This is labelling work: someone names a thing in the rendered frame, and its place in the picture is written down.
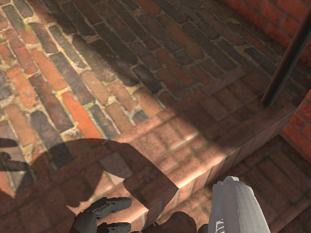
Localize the left robot hand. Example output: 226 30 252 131
69 197 140 233

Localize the right robot shin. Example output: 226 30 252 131
208 176 254 233

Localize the right robot foot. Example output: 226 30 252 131
197 223 208 233

